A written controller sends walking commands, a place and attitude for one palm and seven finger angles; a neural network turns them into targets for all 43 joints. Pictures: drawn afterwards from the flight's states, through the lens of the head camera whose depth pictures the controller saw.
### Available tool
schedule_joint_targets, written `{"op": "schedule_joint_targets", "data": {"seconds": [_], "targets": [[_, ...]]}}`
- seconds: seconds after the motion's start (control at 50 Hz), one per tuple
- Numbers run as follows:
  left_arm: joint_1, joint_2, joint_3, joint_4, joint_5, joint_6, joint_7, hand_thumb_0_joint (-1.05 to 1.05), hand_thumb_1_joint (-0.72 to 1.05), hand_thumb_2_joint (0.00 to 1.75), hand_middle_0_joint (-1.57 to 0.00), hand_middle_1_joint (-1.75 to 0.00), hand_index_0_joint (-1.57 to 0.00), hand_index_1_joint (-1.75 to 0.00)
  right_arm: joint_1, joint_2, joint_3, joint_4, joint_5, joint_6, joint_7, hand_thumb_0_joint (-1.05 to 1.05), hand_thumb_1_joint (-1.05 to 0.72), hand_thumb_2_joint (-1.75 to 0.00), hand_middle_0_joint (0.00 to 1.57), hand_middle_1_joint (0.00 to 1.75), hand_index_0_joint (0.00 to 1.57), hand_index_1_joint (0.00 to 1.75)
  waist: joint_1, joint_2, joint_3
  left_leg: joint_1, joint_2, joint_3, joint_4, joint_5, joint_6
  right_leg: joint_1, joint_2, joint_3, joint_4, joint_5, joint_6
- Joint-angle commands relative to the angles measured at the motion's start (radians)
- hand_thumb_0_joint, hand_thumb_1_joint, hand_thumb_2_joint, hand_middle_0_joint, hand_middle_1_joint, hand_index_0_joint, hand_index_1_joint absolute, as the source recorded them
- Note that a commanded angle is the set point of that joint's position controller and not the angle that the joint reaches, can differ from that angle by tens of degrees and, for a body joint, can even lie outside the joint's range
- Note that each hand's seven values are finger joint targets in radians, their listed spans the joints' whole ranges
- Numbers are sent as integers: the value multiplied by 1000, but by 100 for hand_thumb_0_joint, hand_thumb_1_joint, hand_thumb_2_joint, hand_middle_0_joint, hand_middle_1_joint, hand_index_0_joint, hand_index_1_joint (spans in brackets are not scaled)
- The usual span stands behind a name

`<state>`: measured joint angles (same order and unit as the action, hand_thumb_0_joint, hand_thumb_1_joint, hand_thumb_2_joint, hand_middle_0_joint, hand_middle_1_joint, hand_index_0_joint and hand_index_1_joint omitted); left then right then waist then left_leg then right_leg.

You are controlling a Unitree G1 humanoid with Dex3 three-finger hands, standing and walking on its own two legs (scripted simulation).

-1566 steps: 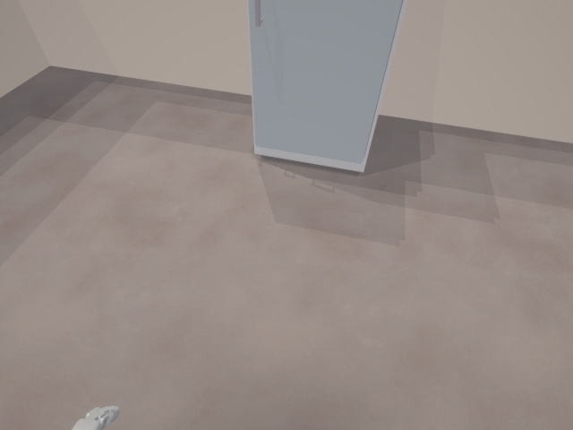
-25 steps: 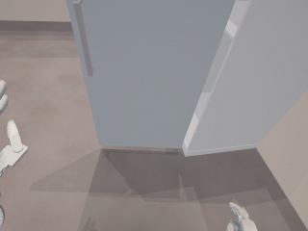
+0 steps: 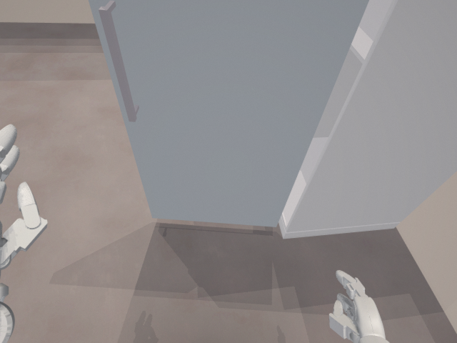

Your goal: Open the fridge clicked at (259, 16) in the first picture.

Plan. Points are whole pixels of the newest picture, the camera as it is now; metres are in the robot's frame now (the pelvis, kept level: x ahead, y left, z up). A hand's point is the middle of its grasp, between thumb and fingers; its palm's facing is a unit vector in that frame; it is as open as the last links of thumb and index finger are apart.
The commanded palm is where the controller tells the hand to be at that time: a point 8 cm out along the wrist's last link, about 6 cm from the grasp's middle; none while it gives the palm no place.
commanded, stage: stop stepping back and stand still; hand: left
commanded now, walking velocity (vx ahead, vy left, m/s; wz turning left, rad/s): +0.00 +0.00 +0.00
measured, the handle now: (123, 68) +0.67 +0.31 +0.10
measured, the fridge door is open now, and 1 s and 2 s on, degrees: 80 80 80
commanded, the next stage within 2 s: let the arm hang, fingers relaxed in 0.50 s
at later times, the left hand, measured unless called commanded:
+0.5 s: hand (39, 206) +0.23 +0.26 +0.18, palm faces +0.37 -0.82 -0.43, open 7.4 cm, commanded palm +0.16 +0.31 +0.19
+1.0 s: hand out of the picture -0.06 +0.20 -0.18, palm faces -0.01 -1.00 -0.09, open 7.2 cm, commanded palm none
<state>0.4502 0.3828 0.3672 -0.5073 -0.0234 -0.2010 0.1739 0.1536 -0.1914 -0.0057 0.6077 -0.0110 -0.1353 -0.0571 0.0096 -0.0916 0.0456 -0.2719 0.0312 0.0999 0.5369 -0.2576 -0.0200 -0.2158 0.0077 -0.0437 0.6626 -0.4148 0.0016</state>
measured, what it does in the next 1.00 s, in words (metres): shifts its weight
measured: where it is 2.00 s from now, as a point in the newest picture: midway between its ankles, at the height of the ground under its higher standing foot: outside the picture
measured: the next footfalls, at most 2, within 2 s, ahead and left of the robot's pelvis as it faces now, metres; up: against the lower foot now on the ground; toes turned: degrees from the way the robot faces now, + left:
none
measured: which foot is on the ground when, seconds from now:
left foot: down 0.00-1.00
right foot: down 0.00-1.00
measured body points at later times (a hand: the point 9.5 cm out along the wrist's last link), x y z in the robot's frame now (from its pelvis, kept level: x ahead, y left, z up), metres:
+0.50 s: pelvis +0.01 +0.01 +0.01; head +0.03 +0.03 +0.46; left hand +0.21 +0.30 +0.20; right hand +0.18 -0.22 -0.07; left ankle +0.04 +0.12 -0.73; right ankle -0.05 -0.07 -0.73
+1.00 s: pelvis -0.04 +0.04 +0.00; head -0.01 +0.09 +0.45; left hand -0.06 +0.26 -0.17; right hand -0.01 -0.22 -0.12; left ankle +0.03 +0.12 -0.73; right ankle -0.05 -0.07 -0.73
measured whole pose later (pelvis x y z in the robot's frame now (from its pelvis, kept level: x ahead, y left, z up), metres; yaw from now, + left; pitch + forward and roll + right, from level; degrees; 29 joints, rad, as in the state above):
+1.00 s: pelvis -0.04 +0.04 +0.00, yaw +2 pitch +1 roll -2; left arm 0.37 0.20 -0.03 0.95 0.03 0.06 0.00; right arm 0.29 -0.22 0.03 0.95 -0.03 0.04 0.00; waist 0.00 -0.08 0.05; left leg -0.39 -0.01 0.03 0.54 -0.16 0.06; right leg -0.23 0.01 -0.09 0.52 -0.30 -0.02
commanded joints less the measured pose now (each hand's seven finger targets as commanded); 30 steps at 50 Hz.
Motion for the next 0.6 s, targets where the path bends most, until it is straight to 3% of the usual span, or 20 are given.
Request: {"op": "schedule_joint_targets", "data": {"seconds": [0.0,0.02,0.04,0.06,0.08,0.1,0.12,0.16,0.2,0.22,0.24,0.26,0.28,0.34,0.36,0.44,0.48,0.56,0.58], "targets": [[121,256,244,-271,-10,-83,21,0,90,90,-20,-30,-20,-30,-27,-126,-34,-154,17,-40,5,0,-90,-90,20,30,20,30,7,306,-134,31,138,-126,-51,392,77,91,-29,34,-284,288,1],[158,255,259,-222,-18,-83,18,0,90,90,-20,-30,-20,-30,-20,-120,-35,-158,17,-31,4,0,-90,-90,20,30,20,30,-5,202,-156,-14,90,-85,-3,316,47,140,-66,103,-292,486,-15],[180,241,254,-174,-25,-77,16,0,90,90,-20,-30,-20,-30,-6,-114,-38,-160,17,-16,7,0,-90,-90,20,30,20,30,-17,84,-179,-32,46,-43,83,271,24,151,-138,193,-284,746,-31],[202,212,236,-120,-29,-69,14,0,90,90,-20,-30,-20,-30,-9,-114,-42,-162,23,0,12,0,-90,-90,20,30,20,30,-19,-29,-196,-102,8,-22,151,134,8,209,-203,246,-260,1002,-19],[182,220,242,-89,-31,-68,16,0,90,90,-20,-30,-20,-30,-10,-117,-42,-155,28,11,11,0,-90,-90,20,30,20,30,-14,-75,-205,-187,-10,-35,183,-53,7,283,-243,255,-233,1146,-17],[175,220,244,-54,-34,-70,16,0,90,90,-20,-30,-20,-30,-17,-111,-35,-152,28,15,7,0,-90,-90,20,30,20,30,-4,-74,-204,-231,-8,-52,184,-145,16,316,-259,247,-227,1172,-9],[172,220,242,-26,-32,-71,14,0,90,90,-20,-30,-20,-30,-19,-106,-30,-145,27,19,0,0,-90,-90,20,30,20,30,4,-56,-192,-235,-4,-60,161,-157,24,319,-251,219,-224,1146,-12],[109,182,187,-22,-25,-60,7,0,90,90,-20,-30,-20,-30,-47,-114,-21,-152,20,18,-9,0,-90,-90,20,30,20,30,-4,-13,-166,-176,-13,-39,49,-48,28,285,-205,163,-197,1097,-16],[79,165,141,-37,-25,-49,9,0,90,90,-20,-30,-20,-30,-21,-118,-22,-133,17,19,-20,0,-90,-90,20,30,20,30,-14,16,-211,36,-13,-23,-69,256,42,191,-135,80,-154,980,21],[39,168,120,-85,-25,-46,12,0,90,90,-20,-30,-20,-30,-23,-130,-27,-135,19,16,-25,0,-90,-90,20,30,20,30,-12,43,-238,149,46,-68,-81,480,66,121,-98,53,-128,883,58],[2,177,109,-126,-21,-47,12,0,90,90,-20,-30,-20,-30,-24,-142,-33,-138,22,12,-28,0,-90,-90,20,30,20,30,-3,63,-255,229,100,-119,-56,595,92,43,-71,56,-126,743,81],[-46,205,109,-173,-16,-53,12,0,90,90,-20,-30,-20,-30,-35,-153,-34,-141,29,9,-33,0,-90,-90,20,30,20,30,4,81,-247,246,128,-139,-61,584,102,4,-68,68,-147,579,88],[-17,192,108,-162,-9,-47,13,0,90,90,-20,-30,-20,-30,-29,-147,-36,-141,24,7,-36,0,-90,-90,20,30,20,30,6,118,-223,245,131,-146,-48,601,112,-13,-57,73,-167,546,79],[-76,237,134,-284,5,-55,21,0,90,90,-20,-30,-20,-30,-47,-134,-22,-146,15,-1,-34,0,-90,-90,20,30,20,30,3,216,-203,146,109,-149,-40,576,85,54,-55,73,-205,540,29],[-78,288,181,-325,6,-63,27,0,90,90,-20,-30,-20,-30,-49,-137,-25,-144,12,-4,-36,0,-90,-90,20,30,20,30,3,231,-218,127,96,-139,-28,552,71,81,-68,85,-212,576,17],[103,255,221,-217,-19,-64,27,0,90,90,-20,-30,-20,-30,-20,-119,-22,-148,11,14,-20,0,-90,-90,20,30,20,30,-2,186,-248,63,55,-99,16,467,43,145,-117,129,-238,720,-1],[180,240,230,-150,-33,-58,19,0,90,90,-20,-30,-20,-30,-14,-112,-20,-152,13,26,-17,0,-90,-90,20,30,20,30,-6,121,-246,39,51,-98,7,432,34,155,-121,125,-244,742,-4],[183,204,199,-80,-48,-42,2,0,90,90,-20,-30,-20,-30,-26,-132,-25,-154,14,31,-23,0,-90,-90,20,30,20,30,-8,139,-191,65,81,-135,-70,377,40,56,-71,96,-285,495,2],[-3,62,-261,546,30,116,-124,0,90,90,-20,-30,-20,-30,-122,-317,-43,-3,52,-20,63,0,-90,-90,20,30,20,30,-39,176,-93,-4,106,-157,40,461,42,-38,-141,13,-162,486,-29]]}}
